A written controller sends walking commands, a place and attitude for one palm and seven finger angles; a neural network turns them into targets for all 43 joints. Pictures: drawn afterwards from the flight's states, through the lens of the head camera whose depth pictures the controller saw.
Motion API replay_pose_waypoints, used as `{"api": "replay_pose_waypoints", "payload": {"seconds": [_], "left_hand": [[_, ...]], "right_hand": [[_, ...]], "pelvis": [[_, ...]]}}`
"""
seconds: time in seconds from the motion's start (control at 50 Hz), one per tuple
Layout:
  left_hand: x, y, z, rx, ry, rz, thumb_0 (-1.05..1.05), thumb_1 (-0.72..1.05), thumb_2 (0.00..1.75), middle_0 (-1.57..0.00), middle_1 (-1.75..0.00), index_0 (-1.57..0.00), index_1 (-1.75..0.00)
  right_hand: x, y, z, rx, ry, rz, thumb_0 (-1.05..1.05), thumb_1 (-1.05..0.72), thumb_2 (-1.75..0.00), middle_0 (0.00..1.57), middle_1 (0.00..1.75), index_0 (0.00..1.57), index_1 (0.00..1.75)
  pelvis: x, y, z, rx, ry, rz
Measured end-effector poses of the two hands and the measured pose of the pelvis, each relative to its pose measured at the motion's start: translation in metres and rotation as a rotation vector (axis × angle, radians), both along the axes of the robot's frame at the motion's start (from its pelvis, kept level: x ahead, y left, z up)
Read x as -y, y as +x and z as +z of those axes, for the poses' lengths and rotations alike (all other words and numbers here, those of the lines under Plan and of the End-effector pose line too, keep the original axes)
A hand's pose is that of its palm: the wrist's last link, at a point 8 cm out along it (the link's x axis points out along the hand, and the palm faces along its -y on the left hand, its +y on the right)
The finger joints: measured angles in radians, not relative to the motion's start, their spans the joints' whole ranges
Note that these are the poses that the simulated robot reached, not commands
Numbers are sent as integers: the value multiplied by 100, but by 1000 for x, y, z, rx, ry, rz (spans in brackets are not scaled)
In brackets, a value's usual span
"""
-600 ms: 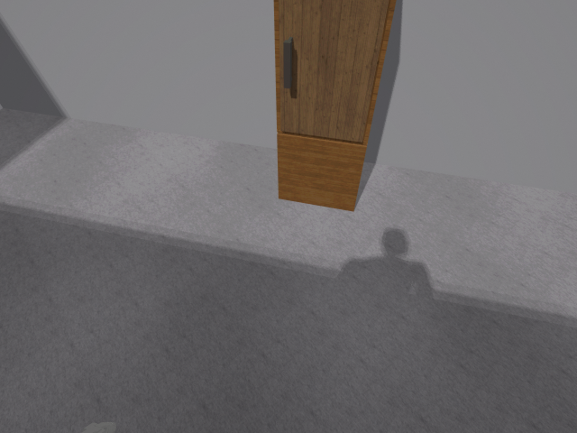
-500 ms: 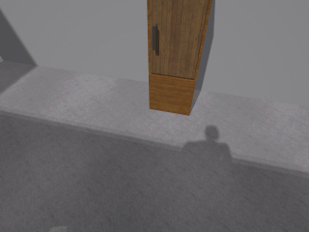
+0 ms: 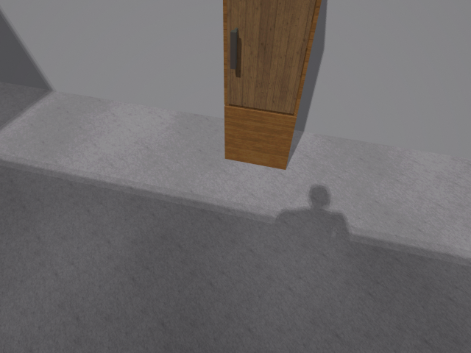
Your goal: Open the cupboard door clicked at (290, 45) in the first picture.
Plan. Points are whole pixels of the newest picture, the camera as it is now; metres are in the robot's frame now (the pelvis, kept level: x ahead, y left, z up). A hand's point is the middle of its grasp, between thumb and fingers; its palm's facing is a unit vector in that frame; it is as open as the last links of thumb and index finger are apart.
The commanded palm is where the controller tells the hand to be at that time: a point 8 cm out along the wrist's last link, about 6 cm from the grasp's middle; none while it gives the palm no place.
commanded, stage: stand and wait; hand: left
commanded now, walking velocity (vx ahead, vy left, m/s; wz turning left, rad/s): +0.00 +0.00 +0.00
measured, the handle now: (234, 48) +1.30 +0.08 -0.05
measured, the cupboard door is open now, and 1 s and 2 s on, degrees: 0 0 0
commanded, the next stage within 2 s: look at it before walking up in 0.22 s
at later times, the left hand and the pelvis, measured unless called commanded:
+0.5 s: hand out of the picture +0.08 +0.25 -0.15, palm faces -0.03 -0.94 -0.33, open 7.4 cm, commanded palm none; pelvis +0.00 +0.00 +0.00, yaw +0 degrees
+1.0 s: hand out of the picture +0.08 +0.25 -0.16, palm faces -0.03 -0.94 -0.34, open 7.4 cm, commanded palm none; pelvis +0.01 +0.00 +0.00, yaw +0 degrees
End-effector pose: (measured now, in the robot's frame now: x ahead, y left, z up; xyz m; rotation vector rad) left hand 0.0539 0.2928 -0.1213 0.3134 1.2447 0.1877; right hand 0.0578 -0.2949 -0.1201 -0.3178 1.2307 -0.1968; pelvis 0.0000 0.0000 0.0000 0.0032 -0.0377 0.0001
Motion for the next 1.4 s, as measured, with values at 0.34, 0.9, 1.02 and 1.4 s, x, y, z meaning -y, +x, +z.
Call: {"api": "replay_pose_waypoints", "payload": {"seconds": [0.34, 0.9, 1.02, 1.4], "left_hand": [[-1, 13, 4, 36, 3, -16, 1, 91, 90, -21, -30, -20, -30], [-4, 16, 3, 15, 1, -13, 1, 91, 90, -21, -30, -20, -30], [-1, 16, 1, 7, -1, -6, 1, 91, 90, -21, -30, -20, -30], [39, 32, -34, -176, -190, 92, 1, 91, 90, -20, -30, -20, -30]], "right_hand": [[-6, 5, 0, 21, 16, 2, 1, -90, -90, 20, 30, 21, 30], [-6, 20, 4, 24, 6, 7, 1, -90, -90, 20, 30, 21, 30], [-9, 20, 2, 12, 10, 6, 1, -90, -90, 20, 30, 21, 30], [-115, -41, -16, -285, 166, -151, 0, -90, -90, 20, 30, 20, 30]], "pelvis": [[-2, -1, 1, 0, 1, -3], [-4, 7, 3, -3, 0, -5], [-4, 11, 2, -9, -1, -5], [-26, 104, -5, -45, -4, 34]]}}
